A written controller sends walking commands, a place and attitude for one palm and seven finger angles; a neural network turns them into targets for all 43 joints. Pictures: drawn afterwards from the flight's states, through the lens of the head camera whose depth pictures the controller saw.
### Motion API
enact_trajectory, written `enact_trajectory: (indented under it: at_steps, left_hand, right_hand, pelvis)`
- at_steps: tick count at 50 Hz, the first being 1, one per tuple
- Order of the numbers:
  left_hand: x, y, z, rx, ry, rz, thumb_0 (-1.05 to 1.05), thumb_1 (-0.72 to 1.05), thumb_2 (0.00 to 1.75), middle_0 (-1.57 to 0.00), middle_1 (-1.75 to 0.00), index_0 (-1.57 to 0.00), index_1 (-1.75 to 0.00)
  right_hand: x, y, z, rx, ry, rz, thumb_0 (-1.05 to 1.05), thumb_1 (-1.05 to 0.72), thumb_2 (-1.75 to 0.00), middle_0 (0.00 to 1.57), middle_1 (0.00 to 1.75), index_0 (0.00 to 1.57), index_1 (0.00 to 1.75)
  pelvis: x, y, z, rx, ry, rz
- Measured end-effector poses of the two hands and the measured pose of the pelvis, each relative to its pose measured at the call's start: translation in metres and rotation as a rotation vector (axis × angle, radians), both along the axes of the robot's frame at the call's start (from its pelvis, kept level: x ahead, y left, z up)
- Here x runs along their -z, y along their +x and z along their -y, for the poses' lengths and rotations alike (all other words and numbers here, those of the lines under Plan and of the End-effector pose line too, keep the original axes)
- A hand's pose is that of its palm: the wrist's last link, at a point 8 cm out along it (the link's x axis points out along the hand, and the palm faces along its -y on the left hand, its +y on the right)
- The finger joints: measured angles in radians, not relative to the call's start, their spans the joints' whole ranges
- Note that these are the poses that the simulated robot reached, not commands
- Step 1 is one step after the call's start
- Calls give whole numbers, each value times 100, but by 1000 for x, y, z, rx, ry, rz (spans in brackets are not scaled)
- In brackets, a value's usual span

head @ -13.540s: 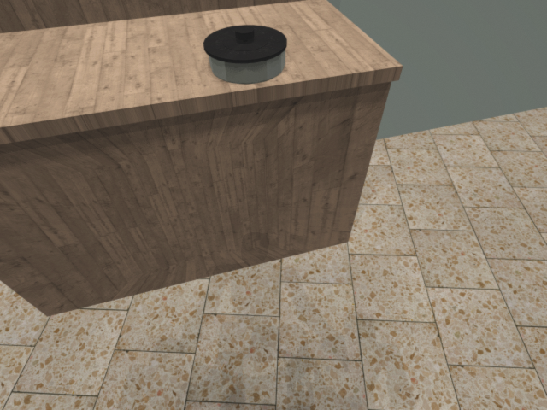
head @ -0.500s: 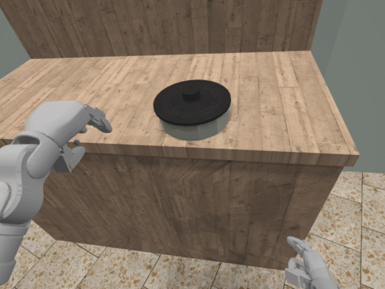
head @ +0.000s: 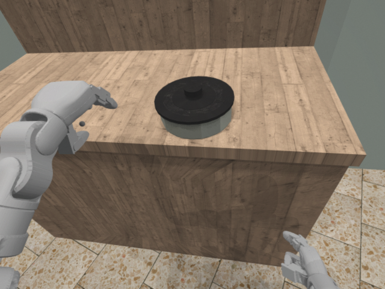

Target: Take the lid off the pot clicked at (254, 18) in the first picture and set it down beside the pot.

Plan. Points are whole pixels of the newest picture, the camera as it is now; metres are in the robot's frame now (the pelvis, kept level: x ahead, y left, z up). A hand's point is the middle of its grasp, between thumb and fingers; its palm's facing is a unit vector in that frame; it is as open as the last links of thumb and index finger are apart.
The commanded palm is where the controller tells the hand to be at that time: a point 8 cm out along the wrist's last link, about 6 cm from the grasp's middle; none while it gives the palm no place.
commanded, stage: reach forward and open the fingers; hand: left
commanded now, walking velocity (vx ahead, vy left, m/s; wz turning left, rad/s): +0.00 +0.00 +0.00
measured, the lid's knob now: (193, 89) +0.54 +0.07 +0.16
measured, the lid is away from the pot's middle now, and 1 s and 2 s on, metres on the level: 0.00 0.00 0.00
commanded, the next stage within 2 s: move the open hand above the knob in 0.02 s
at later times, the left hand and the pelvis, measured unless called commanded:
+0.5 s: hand (106, 109) +0.37 +0.21 +0.22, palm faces -0.02 -0.04 -1.00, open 9.8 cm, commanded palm +0.33 +0.20 +0.29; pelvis +0.02 +0.00 +0.00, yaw +0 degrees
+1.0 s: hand (147, 92) +0.43 +0.15 +0.22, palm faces -0.07 -0.03 -1.00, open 9.8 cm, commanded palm +0.40 +0.15 +0.29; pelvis +0.03 -0.02 +0.00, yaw +0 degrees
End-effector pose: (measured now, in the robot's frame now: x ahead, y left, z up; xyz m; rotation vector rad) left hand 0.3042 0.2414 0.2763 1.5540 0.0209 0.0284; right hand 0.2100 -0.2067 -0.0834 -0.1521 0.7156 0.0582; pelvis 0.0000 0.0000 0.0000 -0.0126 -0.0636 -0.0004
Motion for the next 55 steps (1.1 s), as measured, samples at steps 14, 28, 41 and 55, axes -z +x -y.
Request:
enact_trajectory:
  at_steps: [14, 28, 41, 55]
  left_hand:
    - [3, 17, 5, -7, -15, -25, 0, -37, 173, -90, -8, -91, -8]
    - [-1, 50, 38, 39, -26, -27, 0, -37, 173, -90, -8, -90, -8]
    - [-3, 80, 73, 76, -18, -38, 0, -37, 173, -90, -8, -90, -8]
    - [-1, 124, 104, 61, -16, -101, 0, -37, 173, -90, -8, -90, -8]
  right_hand:
    - [2, 20, -4, -31, -8, -20, 1, -91, -90, 20, 30, 20, 30]
    - [5, 23, 2, -16, 12, -47, 1, -91, -90, 20, 30, 20, 30]
    - [13, 18, 16, 14, 16, -87, 1, -91, -90, 20, 30, 20, 30]
    - [20, 9, 33, 65, 11, -136, 1, -91, -90, 20, 30, 20, 30]
  pelvis:
    - [0, 11, 1, -17, 1, -17]
    - [0, 21, 5, -9, 9, -36]
    - [1, 27, 11, -4, 18, -48]
    - [0, 36, 20, 0, 28, -65]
